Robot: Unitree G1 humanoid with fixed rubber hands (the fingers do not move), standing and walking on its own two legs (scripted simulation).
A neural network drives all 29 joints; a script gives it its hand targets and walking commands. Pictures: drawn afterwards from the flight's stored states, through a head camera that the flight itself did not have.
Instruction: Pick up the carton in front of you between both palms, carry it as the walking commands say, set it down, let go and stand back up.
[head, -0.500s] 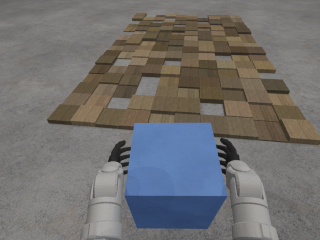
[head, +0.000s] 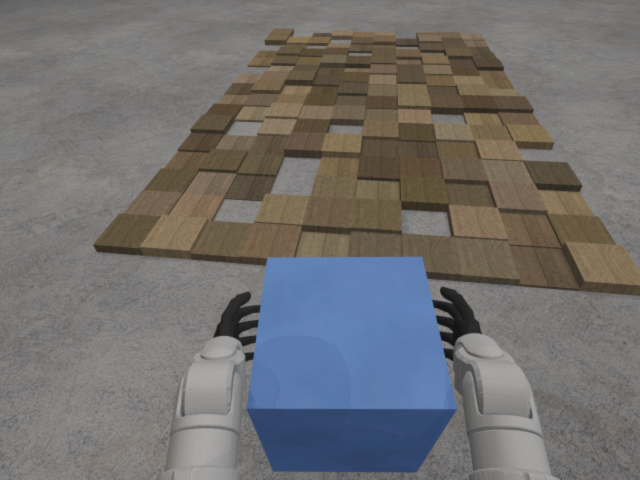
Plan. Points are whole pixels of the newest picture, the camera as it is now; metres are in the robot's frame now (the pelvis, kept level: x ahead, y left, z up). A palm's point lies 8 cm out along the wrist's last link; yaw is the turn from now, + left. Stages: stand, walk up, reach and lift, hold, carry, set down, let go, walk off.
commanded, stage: carry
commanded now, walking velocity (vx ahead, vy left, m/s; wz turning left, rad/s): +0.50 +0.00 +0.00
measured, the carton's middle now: (344, 368) +0.29 +0.00 -0.03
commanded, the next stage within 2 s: none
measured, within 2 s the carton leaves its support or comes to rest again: neither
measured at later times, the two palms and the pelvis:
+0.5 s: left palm (248, 257) +0.42 +0.14 +0.07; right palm (450, 267) +0.40 -0.16 +0.06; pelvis +0.16 +0.00 -0.02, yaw +0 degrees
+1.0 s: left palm (249, 164) +0.71 +0.19 +0.05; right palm (393, 168) +0.69 -0.11 +0.05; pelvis +0.46 +0.06 -0.01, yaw -3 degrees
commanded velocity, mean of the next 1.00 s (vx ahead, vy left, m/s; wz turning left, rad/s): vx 0.50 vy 0.00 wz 0.00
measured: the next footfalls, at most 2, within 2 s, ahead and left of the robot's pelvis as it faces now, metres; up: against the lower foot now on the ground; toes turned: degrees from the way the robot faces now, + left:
right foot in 0.50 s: +0.21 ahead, -0.08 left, +0.00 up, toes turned -8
left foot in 0.86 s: +0.57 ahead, +0.12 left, +0.00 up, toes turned +12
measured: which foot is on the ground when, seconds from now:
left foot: down 0.00-0.50, up 0.52-0.84, down 0.86-1.00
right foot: down 0.00-0.34, up 0.36-0.48, down 0.50-0.90, up 0.92-1.00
